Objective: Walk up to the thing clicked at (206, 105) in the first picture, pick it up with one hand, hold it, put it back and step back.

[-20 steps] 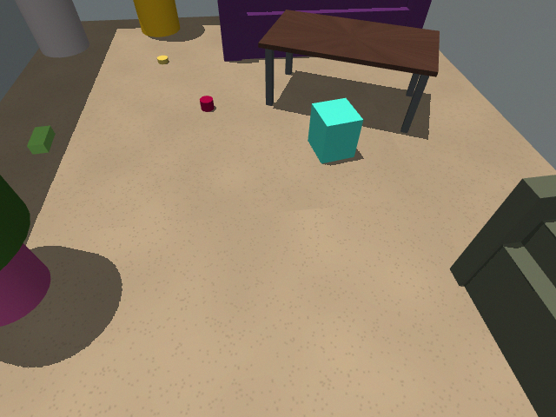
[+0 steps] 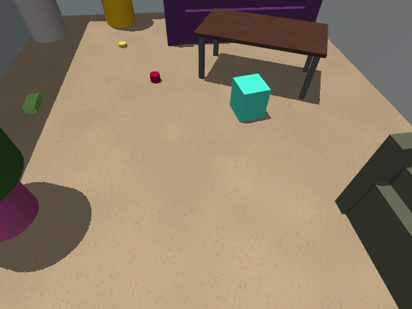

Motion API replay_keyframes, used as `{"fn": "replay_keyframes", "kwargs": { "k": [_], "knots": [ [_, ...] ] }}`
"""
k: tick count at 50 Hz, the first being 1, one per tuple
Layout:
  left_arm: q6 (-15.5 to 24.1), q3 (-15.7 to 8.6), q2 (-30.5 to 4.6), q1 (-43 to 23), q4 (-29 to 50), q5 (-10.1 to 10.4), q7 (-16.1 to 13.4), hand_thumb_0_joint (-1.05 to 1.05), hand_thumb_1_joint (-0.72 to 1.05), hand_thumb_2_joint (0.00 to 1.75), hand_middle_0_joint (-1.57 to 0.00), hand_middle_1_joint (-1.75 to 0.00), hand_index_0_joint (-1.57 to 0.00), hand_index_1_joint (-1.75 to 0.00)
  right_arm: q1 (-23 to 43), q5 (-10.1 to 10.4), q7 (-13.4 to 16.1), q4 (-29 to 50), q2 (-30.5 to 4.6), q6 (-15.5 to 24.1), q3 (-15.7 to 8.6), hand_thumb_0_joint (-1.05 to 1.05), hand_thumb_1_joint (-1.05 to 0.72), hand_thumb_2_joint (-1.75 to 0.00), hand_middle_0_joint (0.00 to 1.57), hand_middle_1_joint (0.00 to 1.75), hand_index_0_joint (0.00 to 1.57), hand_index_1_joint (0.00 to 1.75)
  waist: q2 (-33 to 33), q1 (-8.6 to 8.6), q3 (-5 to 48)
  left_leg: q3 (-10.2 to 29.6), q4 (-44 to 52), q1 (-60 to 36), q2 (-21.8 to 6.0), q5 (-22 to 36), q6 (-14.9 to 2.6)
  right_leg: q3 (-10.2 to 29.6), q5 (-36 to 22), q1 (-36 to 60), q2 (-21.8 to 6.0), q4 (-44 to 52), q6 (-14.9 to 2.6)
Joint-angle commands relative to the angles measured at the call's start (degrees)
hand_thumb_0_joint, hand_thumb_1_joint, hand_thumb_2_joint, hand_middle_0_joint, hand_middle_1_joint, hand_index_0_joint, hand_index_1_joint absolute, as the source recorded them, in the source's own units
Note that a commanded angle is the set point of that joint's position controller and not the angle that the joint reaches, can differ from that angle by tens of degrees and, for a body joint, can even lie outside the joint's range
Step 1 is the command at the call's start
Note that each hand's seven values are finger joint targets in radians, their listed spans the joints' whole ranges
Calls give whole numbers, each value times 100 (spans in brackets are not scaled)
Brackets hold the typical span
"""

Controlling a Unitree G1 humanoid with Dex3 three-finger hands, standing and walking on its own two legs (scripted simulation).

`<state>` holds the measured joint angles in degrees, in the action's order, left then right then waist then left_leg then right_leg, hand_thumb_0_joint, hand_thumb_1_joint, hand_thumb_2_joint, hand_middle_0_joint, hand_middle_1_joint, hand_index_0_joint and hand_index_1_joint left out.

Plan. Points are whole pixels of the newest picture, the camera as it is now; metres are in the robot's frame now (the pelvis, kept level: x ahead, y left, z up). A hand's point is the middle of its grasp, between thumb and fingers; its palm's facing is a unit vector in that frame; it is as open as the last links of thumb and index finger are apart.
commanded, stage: stand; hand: left
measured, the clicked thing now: (155, 77) +1.97 +0.38 -0.75
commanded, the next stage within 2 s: walk up in 0.72 s
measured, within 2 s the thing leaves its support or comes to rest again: neither
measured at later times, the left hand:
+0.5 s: hand out of the picture +0.08 +0.25 -0.15, palm faces -0.02 -0.94 -0.34, open 7.4 cm
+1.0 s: hand out of the picture +0.06 +0.33 -0.15, palm faces +0.09 -0.92 -0.39, open 7.4 cm
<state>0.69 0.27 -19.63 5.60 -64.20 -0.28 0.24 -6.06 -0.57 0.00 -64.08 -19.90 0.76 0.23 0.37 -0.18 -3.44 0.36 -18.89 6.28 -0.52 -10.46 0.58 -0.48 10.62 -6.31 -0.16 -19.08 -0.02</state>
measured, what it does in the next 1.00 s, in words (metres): lifts its left foot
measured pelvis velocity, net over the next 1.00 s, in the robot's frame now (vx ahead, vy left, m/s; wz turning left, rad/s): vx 0.06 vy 0.04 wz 0.08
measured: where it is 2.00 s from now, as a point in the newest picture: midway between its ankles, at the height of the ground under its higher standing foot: (178, 220)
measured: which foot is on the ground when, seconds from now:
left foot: down 0.00-0.80, up 0.82-1.00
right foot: down 0.00-1.00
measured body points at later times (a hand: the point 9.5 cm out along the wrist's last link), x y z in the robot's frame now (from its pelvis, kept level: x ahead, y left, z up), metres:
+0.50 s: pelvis +0.00 +0.00 +0.00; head +0.01 +0.00 +0.45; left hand +0.08 +0.30 -0.13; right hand +0.08 -0.30 -0.13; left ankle +0.00 +0.13 -0.75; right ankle +0.00 -0.12 -0.75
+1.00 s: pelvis +0.06 +0.04 -0.01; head +0.06 +0.04 +0.44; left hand +0.06 +0.38 -0.12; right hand +0.17 -0.30 -0.11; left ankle +0.12 +0.18 -0.72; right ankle +0.00 -0.12 -0.75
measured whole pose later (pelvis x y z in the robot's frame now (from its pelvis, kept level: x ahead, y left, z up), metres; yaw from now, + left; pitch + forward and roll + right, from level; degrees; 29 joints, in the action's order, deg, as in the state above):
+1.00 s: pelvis +0.06 +0.04 -0.01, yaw +4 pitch -2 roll -1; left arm 3.2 -4.4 -25.1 14.9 -58.8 -2.2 3.7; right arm -10.3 -1.7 -5.4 -59.5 -25.9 1.3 -5.6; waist 0.9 2.6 -1.8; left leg 0.1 -41.2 24.1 -4.2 -22.3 -0.3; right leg -4.3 17.7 -0.5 -3.2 -19.6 -0.3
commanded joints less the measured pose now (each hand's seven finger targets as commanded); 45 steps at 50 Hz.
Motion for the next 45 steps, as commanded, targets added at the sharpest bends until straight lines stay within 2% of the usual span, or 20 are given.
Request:
{"fn": "replay_keyframes", "kwargs": {
  "k": [1,9,15,24,30,35,36,37,38,39,40,41,42,43,45],
  "knots": [
    [133,-242,-1200,-203,327,-23,-87,0,90,90,-20,-30,-20,-30,205,8,60,349,-1169,127,-212,0,-90,-90,20,30,20,30,-6,36,564,558,241,-31,-675,896,-204,532,-884,155,-717,279,-144],
    [135,-236,-1216,-149,333,-26,-83,0,90,90,-20,-30,-20,-30,217,11,63,345,-1186,120,-207,0,-90,-90,20,30,20,30,-37,42,547,561,246,-108,-684,942,-218,527,-926,114,-726,311,-135],
    [123,-235,-1201,-132,322,-27,-85,0,90,90,-20,-30,-20,-30,183,11,63,330,-1192,116,-210,0,-90,-90,20,30,20,30,-37,38,483,575,286,-64,-681,764,-208,527,-720,75,-719,351,-144],
    [136,-233,-1222,-119,331,-37,-95,0,90,90,-20,-30,-20,-30,188,15,59,337,-1195,105,-227,0,-90,-90,20,30,20,30,-108,35,532,567,247,-130,-669,844,-206,530,-818,90,-730,371,-143],
    [137,-245,-1251,-107,313,-14,-86,0,90,90,-20,-30,-20,-30,121,10,51,308,-1176,99,-205,0,-90,-90,20,30,20,30,-66,21,401,578,322,26,-637,609,-199,577,-667,103,-741,425,-141],
    [126,-245,-1214,-117,333,-35,-85,0,90,90,-20,-30,-20,-30,152,4,60,330,-1214,113,-213,0,-90,-90,20,30,20,30,5,37,527,574,288,-10,-666,864,-212,541,-881,218,-751,357,-147],
    [256,-676,-1980,252,642,-126,129,0,90,90,-20,-30,-20,-30,-188,-66,-132,618,-1853,238,-669,0,-90,-90,20,30,20,30,-12,69,1234,794,-217,114,-561,-2332,-693,387,2127,370,-519,-313,-378],
    [263,-693,-1886,229,603,-176,199,0,90,90,-20,-30,-20,-30,14,-109,-222,662,-1882,237,-696,0,-90,-90,20,30,20,30,196,170,697,1020,-259,929,-631,-3165,-794,589,2883,-13,-651,-550,-477],
    [277,-723,-1865,283,623,-195,230,0,90,90,-20,-30,-20,-30,232,-129,-268,767,-1795,228,-684,0,-90,-90,20,30,20,30,100,265,333,948,-381,1531,-568,-3188,-724,846,3231,-120,-765,-368,-550],
    [303,-756,-1871,404,706,-199,265,0,90,90,-20,-30,-20,-30,459,-127,-302,947,-1657,236,-647,0,-90,-90,20,30,20,30,-61,385,6,766,-794,2244,-464,-2850,-640,1261,3461,61,-1033,-82,-709],
    [341,-819,-1999,808,620,-175,256,0,90,90,-20,-30,-20,-30,870,-147,-333,1127,-1434,254,-634,0,-90,-90,20,30,20,30,-545,652,-252,214,-1598,3092,-163,-1980,-409,1884,3727,627,-1521,614,-994],
    [402,-871,-2140,1006,627,-222,221,0,90,90,-20,-30,-20,-30,1079,-170,-323,1231,-1258,284,-612,0,-90,-90,20,30,20,30,-1066,870,-369,-43,-2723,3920,-135,-1576,-249,2729,3398,1171,-2345,1372,-1385],
    [445,-875,-2249,897,751,-216,213,0,90,90,-20,-30,-20,-30,1051,-136,-321,1269,-1339,312,-633,0,-90,-90,20,30,20,30,-712,818,-404,376,-2924,4094,-349,-1621,-182,2967,2818,1341,-2668,1452,-1602],
    [454,-903,-2292,720,869,-198,192,0,90,90,-20,-30,-20,-30,852,-103,-339,1244,-1444,331,-663,0,-90,-90,20,30,20,30,-571,683,-331,542,-2858,3937,-498,-1554,-176,2807,2583,1363,-2612,1407,-1577],
    [466,-842,-2063,511,949,-187,205,0,90,90,-20,-30,-20,-30,453,-93,-462,1112,-1552,335,-753,0,-90,-90,20,30,20,30,-583,404,-29,395,-2735,3271,-480,-1462,-118,1805,2808,1175,-1875,1360,-1238]
  ]
}}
